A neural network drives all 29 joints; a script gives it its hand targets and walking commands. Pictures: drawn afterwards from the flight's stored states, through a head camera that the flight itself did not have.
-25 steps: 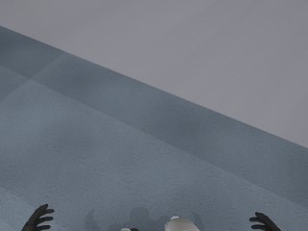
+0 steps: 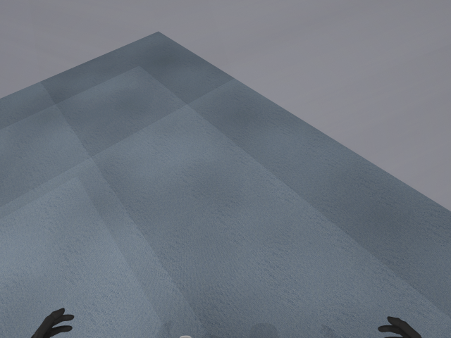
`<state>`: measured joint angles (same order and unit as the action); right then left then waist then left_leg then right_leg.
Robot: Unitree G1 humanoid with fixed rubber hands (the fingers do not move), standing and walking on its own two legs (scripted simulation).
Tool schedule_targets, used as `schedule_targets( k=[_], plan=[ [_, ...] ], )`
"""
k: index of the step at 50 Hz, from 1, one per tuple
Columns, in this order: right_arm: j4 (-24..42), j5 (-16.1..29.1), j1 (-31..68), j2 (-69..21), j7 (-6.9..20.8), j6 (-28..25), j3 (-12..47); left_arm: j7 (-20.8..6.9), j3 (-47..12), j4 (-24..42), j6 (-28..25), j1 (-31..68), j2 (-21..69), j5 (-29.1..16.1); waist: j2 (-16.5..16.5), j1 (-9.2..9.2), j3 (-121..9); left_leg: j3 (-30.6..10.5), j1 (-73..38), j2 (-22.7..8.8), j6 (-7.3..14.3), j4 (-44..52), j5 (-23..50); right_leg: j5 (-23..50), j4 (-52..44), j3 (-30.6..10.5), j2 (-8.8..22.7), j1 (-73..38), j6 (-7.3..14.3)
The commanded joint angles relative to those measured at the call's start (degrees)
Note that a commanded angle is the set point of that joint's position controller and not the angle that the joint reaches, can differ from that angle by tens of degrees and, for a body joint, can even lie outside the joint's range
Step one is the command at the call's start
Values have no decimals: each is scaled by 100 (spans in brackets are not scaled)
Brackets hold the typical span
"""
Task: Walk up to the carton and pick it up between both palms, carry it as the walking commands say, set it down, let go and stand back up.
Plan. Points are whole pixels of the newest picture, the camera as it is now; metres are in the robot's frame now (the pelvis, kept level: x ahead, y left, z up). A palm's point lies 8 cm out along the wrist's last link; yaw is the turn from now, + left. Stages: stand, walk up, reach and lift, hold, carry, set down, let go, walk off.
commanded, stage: walk up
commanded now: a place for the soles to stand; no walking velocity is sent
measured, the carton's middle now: out of the picture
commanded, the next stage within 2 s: none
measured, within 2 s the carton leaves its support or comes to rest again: neither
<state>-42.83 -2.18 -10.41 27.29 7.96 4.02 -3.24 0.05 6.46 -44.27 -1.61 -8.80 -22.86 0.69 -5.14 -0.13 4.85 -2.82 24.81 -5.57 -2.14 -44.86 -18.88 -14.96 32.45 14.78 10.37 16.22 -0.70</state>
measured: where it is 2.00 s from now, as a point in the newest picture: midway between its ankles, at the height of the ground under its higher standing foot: outside the picture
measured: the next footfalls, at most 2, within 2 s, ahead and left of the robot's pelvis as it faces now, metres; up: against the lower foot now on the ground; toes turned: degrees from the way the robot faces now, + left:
left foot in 0.06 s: +0.06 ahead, +0.19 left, +0.00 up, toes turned +4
right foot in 0.30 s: +0.09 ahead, -0.01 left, +0.00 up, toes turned +13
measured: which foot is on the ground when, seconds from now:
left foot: up 0.00-0.04, down 0.06-0.32, up 0.34-0.60, down 0.62-0.82, up 0.84-1.00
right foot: down 0.00-0.08, up 0.10-0.28, down 0.30-0.62, up 0.64-0.78, down 0.80-1.00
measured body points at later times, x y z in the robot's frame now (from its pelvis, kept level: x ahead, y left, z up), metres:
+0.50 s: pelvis -0.05 +0.07 +0.00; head -0.02 +0.07 +0.45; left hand -0.10 +0.43 -0.08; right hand +0.22 -0.15 -0.09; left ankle -0.06 +0.23 -0.69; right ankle +0.05 -0.02 -0.73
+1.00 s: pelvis -0.10 +0.15 +0.00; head -0.07 +0.15 +0.45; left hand -0.36 +0.41 -0.07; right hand +0.26 +0.10 -0.09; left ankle -0.19 +0.28 -0.69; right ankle +0.03 +0.10 -0.73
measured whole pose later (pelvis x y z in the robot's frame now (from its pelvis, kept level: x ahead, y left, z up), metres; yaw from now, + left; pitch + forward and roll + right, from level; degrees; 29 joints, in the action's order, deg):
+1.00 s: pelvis -0.10 +0.15 +0.00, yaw +58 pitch +0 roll -1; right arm -41.3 -3.0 -9.9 27.5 10.3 3.6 -5.8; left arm 1.0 6.6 -50.2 -4.4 -14.4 -26.1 2.4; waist -3.4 1.0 1.3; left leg -3.2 29.7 -2.2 -1.3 -49.3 -13.7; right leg -11.8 27.3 13.2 7.0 14.7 -0.9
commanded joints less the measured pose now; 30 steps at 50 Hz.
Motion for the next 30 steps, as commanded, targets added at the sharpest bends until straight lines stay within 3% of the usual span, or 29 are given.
schedule_targets(
  k=[1,2,3,4,5,6,8,9,10,11,12,13,14,15,16,17,18,19,20,21,22,23,24,25,26,28,29,30],
  plan=[
    [223,111,-617,609,-105,-227,-255,-18,375,319,23,149,-1715,31,1812,-275,-1066,848,-1009,500,190,1217,124,702,-397,-493,820,-145,834],
    [73,60,-797,653,-131,-246,-270,-26,336,329,20,160,-1555,-4,1426,-366,-1134,843,-1357,638,269,1701,474,732,354,-340,586,-67,669],
    [195,-18,-858,929,-137,-244,-339,-31,250,294,74,13,-1265,-47,789,-496,-1111,-74,-1698,324,451,2423,735,81,981,-46,131,446,354],
    [343,-172,-501,1691,-199,-227,-489,-16,168,423,68,100,-935,-70,-986,-386,-754,-2510,-1856,-1022,965,2809,2054,-1858,1868,-88,-617,1789,15],
    [553,-141,-170,2037,-250,-212,-553,63,151,498,77,614,-1143,-183,-1322,-554,-654,-3198,-1499,-1188,1859,2948,2322,-2601,2474,-893,-831,1979,-15],
    [478,-122,26,1728,-281,-220,-530,112,127,413,75,404,-1134,-215,-850,-379,-724,-2447,-1891,-979,1671,2622,2639,-2055,2558,-1162,-726,2110,67],
    [615,-155,205,1455,-344,-193,-447,160,128,169,42,-84,-1162,-228,-768,-172,-944,-1711,-1895,-357,1319,2209,2737,-1318,1830,-1222,-777,1792,32],
    [664,-90,206,1305,-321,-182,-461,159,141,23,30,-190,-1188,-206,-739,-71,-987,-1600,-1644,-280,1238,2190,2846,-912,1668,-1227,-800,1399,99],
    [814,-84,386,1292,-274,-170,-445,159,117,0,39,-453,-1242,-198,-754,-88,-1299,-1597,-1705,-165,1221,2248,2468,-837,1385,-1162,-987,1196,47],
    [808,-107,240,1150,-229,-165,-441,144,101,-86,48,-565,-1216,-174,-1059,-91,-1372,-1666,-1642,-163,1201,2320,2103,-692,995,-1060,-1105,883,14],
    [959,-102,224,1102,-189,-154,-415,163,139,-79,14,-634,-1276,-155,-830,-120,-1378,-1891,-1282,-210,1232,2360,1939,-603,764,-1056,-1235,513,77],
    [1057,-106,505,1122,-163,-107,-387,181,67,-174,-25,-857,-1166,-127,-816,179,-1286,-2044,-570,-218,1253,2148,1809,-316,97,-1313,-1103,-175,192],
    [1160,-36,796,868,-161,-109,-342,236,60,-158,-78,-1126,-1144,-145,-537,411,-1284,-1938,36,-82,1075,1850,1718,236,-865,-1493,-1005,-1016,369],
    [1199,-58,520,521,-162,-133,-208,266,167,-231,-131,-1224,-1653,16,472,480,-1362,-1188,988,690,676,1010,644,-346,-1713,-2532,61,-1475,692],
    [1248,-100,462,296,-151,-155,-218,317,379,-179,-141,-896,-2308,107,1854,391,-1301,-515,1721,1079,313,-166,-720,-1435,-2387,-3939,1748,-1401,1122],
    [1113,-249,379,702,-176,-141,-313,289,479,-40,-149,-255,-2308,105,1234,178,-1076,-774,1470,383,296,-1016,-632,-1898,-2252,-4275,2314,-573,1492],
    [943,-190,148,878,-82,-150,-359,245,415,86,-177,55,-2052,21,1077,-54,-974,-796,1177,361,208,-1261,-311,-1409,-2232,-3546,1999,-416,1394],
    [870,-159,213,1038,-6,-145,-404,230,362,134,-223,197,-1900,20,806,-127,-880,-804,824,323,62,-1564,86,-840,-2133,-2968,1742,-233,1389],
    [772,-141,188,968,29,-167,-412,202,295,137,-217,206,-1708,28,734,-159,-841,-650,747,126,29,-1296,244,-420,-1928,-2276,1337,-221,1133],
    [766,-107,198,950,82,-168,-393,193,324,24,-227,237,-1683,89,1079,-120,-760,-496,904,76,-25,-921,314,-336,-1825,-1778,1149,-484,1002],
    [677,-93,101,925,135,-167,-408,192,364,8,-231,168,-1687,115,1199,-112,-859,-418,800,-16,-19,-861,514,-150,-1780,-1534,1123,-616,1009],
    [741,-62,268,1006,166,-148,-445,187,380,-35,-224,196,-1871,177,1308,-40,-797,-223,562,-23,-96,-601,256,-330,-1743,-1447,1135,-545,978],
    [717,-77,468,870,197,-142,-405,158,409,-124,-198,100,-1778,175,1134,97,-463,31,530,-118,-46,-203,204,-269,-1594,-1100,1126,-331,1040],
    [694,-49,525,881,212,-153,-402,147,381,-82,-178,-58,-1807,176,1235,113,-595,174,374,-10,33,16,239,-346,-1621,-1011,1051,-303,953],
    [706,-67,463,809,197,-134,-432,123,440,-63,-186,-12,-1968,184,1265,22,-638,315,48,-32,30,236,-30,-338,-1466,-855,1240,-292,980],
    [595,-10,184,788,182,-189,-447,68,422,-97,-135,195,-2009,182,1346,-130,-866,719,-721,180,117,763,0,-658,-1253,-563,1092,166,881],
    [484,8,-177,843,130,-211,-515,65,398,-157,-94,281,-1921,227,950,-349,-1146,686,-1262,355,202,1189,110,-822,-514,-256,848,167,723],
    [240,-34,-578,1076,42,-214,-601,43,308,-128,-53,360,-1635,208,567,-596,-992,149,-1631,472,495,1741,-49,-1071,650,8,343,630,523]
  ],
)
